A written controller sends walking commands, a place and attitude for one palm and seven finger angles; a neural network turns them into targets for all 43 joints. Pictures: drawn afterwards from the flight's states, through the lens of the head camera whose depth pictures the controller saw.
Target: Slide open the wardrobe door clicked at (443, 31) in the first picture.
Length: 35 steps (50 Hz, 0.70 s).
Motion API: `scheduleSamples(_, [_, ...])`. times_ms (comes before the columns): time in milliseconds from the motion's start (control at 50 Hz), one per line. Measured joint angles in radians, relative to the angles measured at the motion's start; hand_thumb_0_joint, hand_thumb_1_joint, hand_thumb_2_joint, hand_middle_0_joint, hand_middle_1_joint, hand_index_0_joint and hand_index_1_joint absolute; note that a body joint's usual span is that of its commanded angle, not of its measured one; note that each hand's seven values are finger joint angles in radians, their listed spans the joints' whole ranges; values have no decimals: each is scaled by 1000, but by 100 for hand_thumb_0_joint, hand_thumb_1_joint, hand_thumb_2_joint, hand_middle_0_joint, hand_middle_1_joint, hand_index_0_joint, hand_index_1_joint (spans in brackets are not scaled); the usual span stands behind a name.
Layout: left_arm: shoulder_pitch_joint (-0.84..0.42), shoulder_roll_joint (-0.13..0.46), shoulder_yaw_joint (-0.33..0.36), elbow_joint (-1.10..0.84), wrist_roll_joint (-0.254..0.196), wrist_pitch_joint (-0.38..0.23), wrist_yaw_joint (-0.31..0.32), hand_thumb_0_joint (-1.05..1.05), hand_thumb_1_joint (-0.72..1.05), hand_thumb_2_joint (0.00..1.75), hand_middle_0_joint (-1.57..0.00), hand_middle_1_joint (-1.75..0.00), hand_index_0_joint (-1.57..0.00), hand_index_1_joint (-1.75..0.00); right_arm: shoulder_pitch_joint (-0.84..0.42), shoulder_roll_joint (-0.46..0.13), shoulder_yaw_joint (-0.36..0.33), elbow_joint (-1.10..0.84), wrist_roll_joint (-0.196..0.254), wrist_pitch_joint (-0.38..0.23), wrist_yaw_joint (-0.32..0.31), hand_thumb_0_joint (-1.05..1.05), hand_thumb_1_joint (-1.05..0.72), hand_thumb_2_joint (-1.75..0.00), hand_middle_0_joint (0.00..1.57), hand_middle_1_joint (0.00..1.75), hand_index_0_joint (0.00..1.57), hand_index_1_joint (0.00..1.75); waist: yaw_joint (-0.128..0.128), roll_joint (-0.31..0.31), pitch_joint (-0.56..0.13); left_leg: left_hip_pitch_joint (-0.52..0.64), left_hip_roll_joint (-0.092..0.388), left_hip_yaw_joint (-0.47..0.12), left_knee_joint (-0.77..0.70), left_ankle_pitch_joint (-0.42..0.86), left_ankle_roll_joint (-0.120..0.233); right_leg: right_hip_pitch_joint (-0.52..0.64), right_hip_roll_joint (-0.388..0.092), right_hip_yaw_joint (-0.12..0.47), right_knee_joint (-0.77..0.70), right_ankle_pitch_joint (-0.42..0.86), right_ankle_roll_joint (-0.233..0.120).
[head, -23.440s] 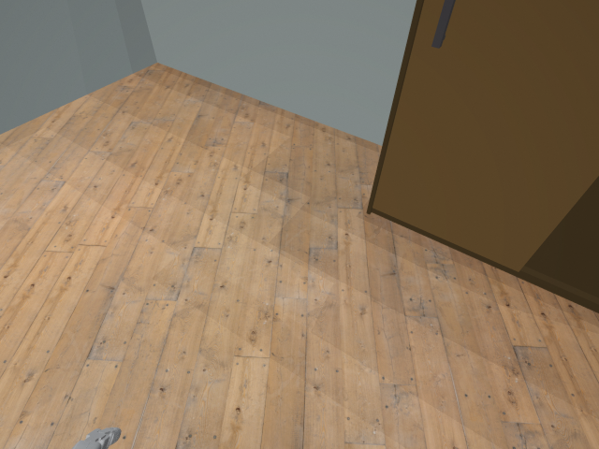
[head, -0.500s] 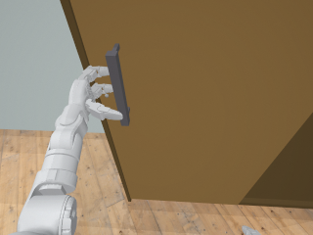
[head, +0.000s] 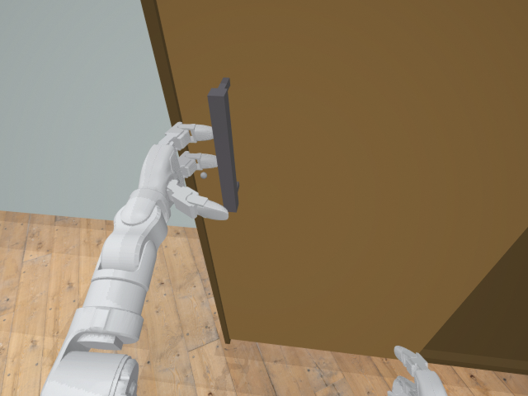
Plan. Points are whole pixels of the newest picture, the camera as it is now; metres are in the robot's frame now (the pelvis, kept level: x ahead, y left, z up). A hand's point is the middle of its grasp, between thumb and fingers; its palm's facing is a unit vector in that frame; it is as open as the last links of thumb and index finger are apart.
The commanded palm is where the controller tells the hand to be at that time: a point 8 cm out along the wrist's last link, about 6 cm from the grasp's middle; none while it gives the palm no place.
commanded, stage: slide the fingers in behind the handle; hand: left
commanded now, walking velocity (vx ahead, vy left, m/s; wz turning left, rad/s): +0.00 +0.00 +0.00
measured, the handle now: (228, 150) +0.46 +0.09 +0.16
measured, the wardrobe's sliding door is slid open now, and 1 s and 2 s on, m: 0.00 0.00 0.00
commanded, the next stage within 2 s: grip the handle and tug to test in 1.34 s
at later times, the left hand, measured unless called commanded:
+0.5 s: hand (225, 169) +0.40 +0.09 +0.17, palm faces -0.07 -1.00 +0.00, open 14.0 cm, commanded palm +0.38 +0.14 +0.17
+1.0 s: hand (225, 168) +0.40 +0.09 +0.17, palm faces -0.07 -1.00 +0.00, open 14.0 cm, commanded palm +0.37 +0.13 +0.17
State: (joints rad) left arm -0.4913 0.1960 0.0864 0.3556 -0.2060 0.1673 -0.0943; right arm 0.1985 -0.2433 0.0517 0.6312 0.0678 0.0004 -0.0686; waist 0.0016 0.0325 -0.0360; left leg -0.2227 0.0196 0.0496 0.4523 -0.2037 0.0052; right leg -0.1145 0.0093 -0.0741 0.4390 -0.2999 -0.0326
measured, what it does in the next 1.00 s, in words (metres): stands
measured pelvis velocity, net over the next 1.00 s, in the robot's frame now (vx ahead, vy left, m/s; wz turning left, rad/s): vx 0.01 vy -0.01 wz -0.01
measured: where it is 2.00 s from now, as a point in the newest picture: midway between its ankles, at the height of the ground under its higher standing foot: outside the picture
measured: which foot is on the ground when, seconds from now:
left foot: down 0.00-1.00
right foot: down 0.00-1.00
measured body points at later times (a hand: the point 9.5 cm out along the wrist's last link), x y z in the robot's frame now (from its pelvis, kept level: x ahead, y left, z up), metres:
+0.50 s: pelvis +0.00 -0.01 +0.00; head -0.01 -0.02 +0.45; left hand +0.40 +0.14 +0.17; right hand +0.11 -0.25 -0.11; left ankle +0.03 +0.12 -0.74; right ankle -0.04 -0.09 -0.74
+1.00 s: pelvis +0.01 -0.01 +0.00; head -0.01 -0.03 +0.45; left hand +0.40 +0.14 +0.18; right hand +0.17 -0.25 -0.10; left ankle +0.03 +0.12 -0.74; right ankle -0.04 -0.09 -0.74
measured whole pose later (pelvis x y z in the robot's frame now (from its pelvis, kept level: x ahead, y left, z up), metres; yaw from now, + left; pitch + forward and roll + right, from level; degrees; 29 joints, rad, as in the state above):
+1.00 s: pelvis +0.01 -0.01 +0.00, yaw -1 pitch -1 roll +1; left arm -0.51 0.16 0.08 0.38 -0.18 0.16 -0.04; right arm 0.21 -0.24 0.04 0.64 0.05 0.02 -0.06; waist 0.00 0.03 -0.04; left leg -0.20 0.03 0.05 0.42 -0.20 -0.01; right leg -0.10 0.02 -0.07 0.42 -0.30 -0.05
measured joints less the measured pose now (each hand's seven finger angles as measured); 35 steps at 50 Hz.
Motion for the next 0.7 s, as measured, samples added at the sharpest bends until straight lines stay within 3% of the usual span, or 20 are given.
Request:
scheduleSamples(120, [-79,-2,-3,76,14,22,42,-2,-50,30,-31,-122,-30,-121,-12,11,11,10,-7,9,-6,2,-91,-90,20,30,20,30,-7,-3,14,-14,0,-9,-2,14,-1,-13,1,-9,0,10,-2])
scheduleSamples(280, [-124,-18,-8,143,9,-23,40,-2,-50,30,-30,-121,-30,-121,28,11,8,32,-11,4,-3,2,-91,-90,20,30,20,30,-24,5,13,-23,2,-3,-11,21,-1,-27,3,-2,-3,17,-3])
scheduleSamples(420, [-88,-26,16,143,19,-44,62,-2,-50,30,-30,-121,-30,-120,69,4,-2,39,-12,10,3,2,-91,-90,20,30,20,30,-36,4,4,-7,10,15,-21,16,-4,-21,9,16,-9,16,-5])
scheduleSamples(620, [-58,-26,2,84,21,-53,68,-2,-50,30,-30,-120,-30,-120,72,-9,-21,40,-9,-1,4,2,-91,-90,20,30,20,30,-28,4,9,4,15,15,-28,12,-10,-8,15,18,-19,13,-11])
scheduleSamples(700, [-62,-42,-19,86,20,-30,65,-2,-50,30,-30,-120,-30,-120,53,-9,-19,38,-9,0,5,2,-91,-90,20,30,20,30,-22,4,5,5,12,8,-26,9,-11,-4,13,11,-18,8,-11])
